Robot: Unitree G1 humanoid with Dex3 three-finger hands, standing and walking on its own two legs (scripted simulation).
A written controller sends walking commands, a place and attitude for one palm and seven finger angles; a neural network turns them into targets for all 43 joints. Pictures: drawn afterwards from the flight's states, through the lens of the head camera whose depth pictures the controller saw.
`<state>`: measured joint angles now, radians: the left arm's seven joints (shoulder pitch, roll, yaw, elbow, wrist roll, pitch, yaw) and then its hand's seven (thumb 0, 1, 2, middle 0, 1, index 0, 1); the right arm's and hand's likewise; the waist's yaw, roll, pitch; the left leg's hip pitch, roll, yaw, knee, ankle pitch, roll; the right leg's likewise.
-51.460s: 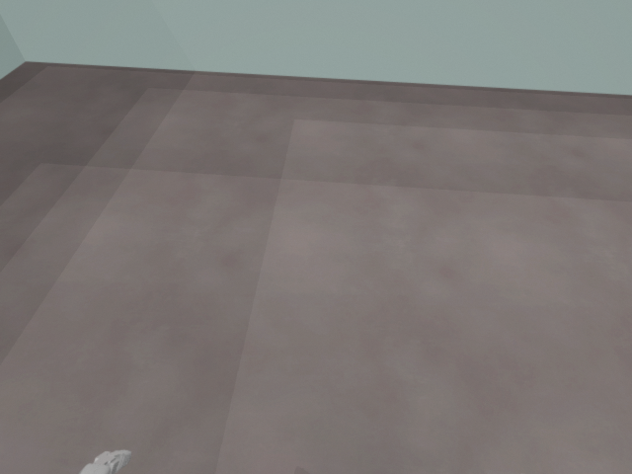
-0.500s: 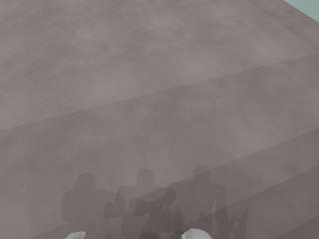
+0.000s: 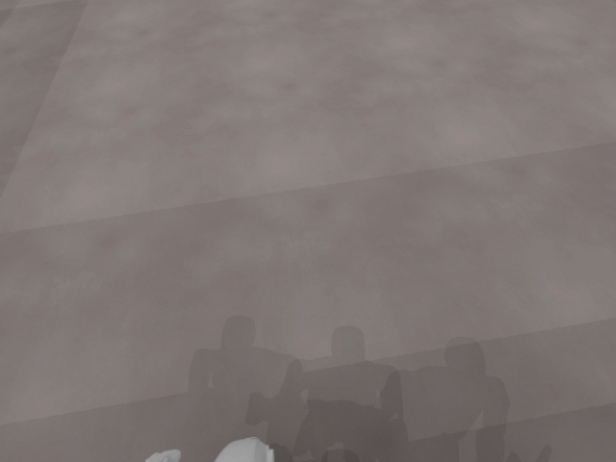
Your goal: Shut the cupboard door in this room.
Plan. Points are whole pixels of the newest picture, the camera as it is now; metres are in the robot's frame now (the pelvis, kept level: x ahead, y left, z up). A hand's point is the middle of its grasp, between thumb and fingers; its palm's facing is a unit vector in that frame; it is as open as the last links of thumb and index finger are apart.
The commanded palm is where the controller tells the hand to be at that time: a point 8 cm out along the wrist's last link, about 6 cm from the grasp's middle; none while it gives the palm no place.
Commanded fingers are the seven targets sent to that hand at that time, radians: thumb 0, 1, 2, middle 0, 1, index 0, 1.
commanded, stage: turn or walk to find it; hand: left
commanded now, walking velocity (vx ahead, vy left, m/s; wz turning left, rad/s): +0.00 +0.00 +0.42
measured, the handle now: out of the picture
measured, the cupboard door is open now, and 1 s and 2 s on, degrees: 43 43 43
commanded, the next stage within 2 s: none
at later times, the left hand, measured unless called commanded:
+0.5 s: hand out of the picture +0.07 +0.26 -0.16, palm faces +0.26 -0.94 -0.23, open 7.4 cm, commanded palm none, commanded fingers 0.00 0.90 0.90 -0.20 -0.30 -0.20 -0.30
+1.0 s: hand out of the picture -0.04 +0.23 -0.19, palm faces +0.51 -0.82 -0.24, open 7.4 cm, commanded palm none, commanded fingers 0.00 0.90 0.90 -0.20 -0.30 -0.20 -0.30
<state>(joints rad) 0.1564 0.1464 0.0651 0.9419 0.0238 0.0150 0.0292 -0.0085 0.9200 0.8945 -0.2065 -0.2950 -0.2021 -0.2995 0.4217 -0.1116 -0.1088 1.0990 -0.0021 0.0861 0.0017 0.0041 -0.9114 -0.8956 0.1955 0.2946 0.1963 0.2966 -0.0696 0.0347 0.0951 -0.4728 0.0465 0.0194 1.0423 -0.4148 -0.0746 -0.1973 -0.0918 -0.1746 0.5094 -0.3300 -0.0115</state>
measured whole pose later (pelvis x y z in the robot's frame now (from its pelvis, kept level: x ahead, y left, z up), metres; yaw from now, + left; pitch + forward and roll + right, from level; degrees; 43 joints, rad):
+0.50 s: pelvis +0.02 +0.04 +0.00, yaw +13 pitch +2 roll +0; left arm 0.13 0.21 0.06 0.92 0.01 0.05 0.00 0.00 0.90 0.90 -0.20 -0.29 -0.20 -0.30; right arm 0.14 -0.22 -0.07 0.91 -0.03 0.02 -0.01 0.01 -0.91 -0.90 0.20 0.29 0.20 0.30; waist 0.00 0.00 0.07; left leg -0.25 -0.01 -0.06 0.51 -0.29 -0.01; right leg -0.39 -0.06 -0.07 0.78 -0.42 0.08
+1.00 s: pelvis +0.05 +0.05 -0.01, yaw +28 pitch +1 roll +1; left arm 0.30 0.22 0.06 0.96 0.02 0.02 0.01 0.00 0.90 0.89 -0.21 -0.30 -0.20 -0.30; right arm 0.10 -0.20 -0.05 0.94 -0.01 0.04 0.02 0.01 -0.91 -0.90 0.20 0.29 0.20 0.30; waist 0.04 -0.04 0.10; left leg -0.28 0.01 0.09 0.58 -0.29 0.01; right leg -0.25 -0.17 -0.26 0.72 -0.45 0.04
